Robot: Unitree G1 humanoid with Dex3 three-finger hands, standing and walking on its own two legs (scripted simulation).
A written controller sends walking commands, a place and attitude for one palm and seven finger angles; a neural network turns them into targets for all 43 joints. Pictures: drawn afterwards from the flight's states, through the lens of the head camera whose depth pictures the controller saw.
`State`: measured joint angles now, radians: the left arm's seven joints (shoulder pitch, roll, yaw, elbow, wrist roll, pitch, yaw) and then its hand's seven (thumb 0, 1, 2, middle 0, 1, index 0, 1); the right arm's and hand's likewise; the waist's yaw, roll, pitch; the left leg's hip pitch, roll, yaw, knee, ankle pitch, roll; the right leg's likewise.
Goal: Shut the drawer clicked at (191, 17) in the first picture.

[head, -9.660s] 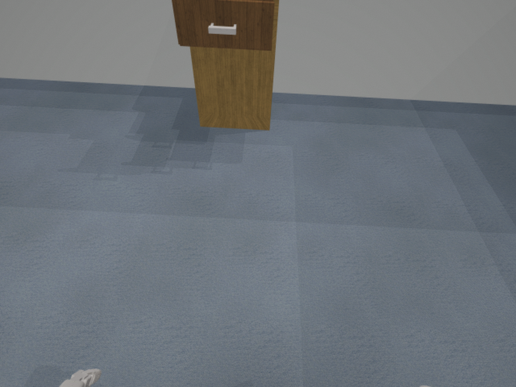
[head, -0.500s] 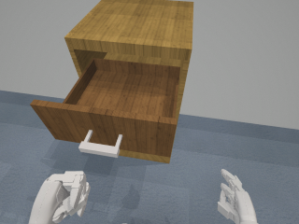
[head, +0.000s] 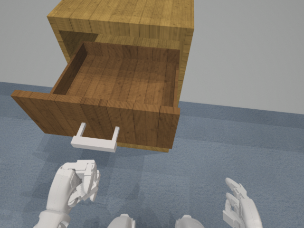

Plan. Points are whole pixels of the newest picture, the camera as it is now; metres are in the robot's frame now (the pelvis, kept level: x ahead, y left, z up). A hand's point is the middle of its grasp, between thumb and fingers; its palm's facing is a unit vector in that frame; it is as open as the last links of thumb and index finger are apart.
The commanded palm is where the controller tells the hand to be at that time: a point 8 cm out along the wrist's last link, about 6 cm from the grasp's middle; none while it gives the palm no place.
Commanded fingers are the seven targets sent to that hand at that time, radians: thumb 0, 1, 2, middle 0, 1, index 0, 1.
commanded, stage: bring the fist close to the handle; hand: left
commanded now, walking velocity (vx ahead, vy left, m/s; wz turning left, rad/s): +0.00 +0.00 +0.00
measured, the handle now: (97, 136) +0.34 +0.16 +0.04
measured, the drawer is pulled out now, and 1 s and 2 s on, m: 0.28 0.28 0.16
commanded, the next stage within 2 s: push the drawer shut in 0.58 s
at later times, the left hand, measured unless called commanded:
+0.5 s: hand (104, 179) +0.23 +0.12 +0.04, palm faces -0.12 -0.99 -0.04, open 3.3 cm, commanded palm +0.21 +0.18 +0.04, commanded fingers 0.00 0.90 0.90 -1.40 -1.60 -1.40 -1.60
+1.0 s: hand (105, 168) +0.26 +0.12 +0.04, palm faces -0.13 -0.99 -0.06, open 3.2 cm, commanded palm +0.25 +0.18 +0.04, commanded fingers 0.00 0.90 0.90 -1.40 -1.60 -1.40 -1.60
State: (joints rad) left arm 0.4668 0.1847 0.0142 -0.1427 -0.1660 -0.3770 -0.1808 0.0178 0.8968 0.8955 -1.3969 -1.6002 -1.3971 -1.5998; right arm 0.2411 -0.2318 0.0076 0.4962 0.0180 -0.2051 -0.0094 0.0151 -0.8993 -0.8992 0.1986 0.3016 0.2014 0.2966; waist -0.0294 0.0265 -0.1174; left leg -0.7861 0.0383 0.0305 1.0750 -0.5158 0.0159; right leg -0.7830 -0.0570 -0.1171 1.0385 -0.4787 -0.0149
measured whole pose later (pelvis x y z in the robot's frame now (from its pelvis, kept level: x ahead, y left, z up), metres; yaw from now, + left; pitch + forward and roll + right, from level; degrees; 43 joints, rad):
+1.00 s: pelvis +0.00 -0.01 -0.01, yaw +0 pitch +16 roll -1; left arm 0.28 0.20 0.01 -0.03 -0.16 -0.35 -0.15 0.02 0.87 0.90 -1.40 -1.60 -1.40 -1.60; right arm 0.24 -0.24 0.02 0.47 0.02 -0.12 0.00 0.01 -0.90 -0.90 0.20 0.30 0.20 0.30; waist -0.04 0.03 -0.14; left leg -0.88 0.04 0.02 1.14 -0.54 0.01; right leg -0.88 -0.05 -0.12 1.10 -0.51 -0.02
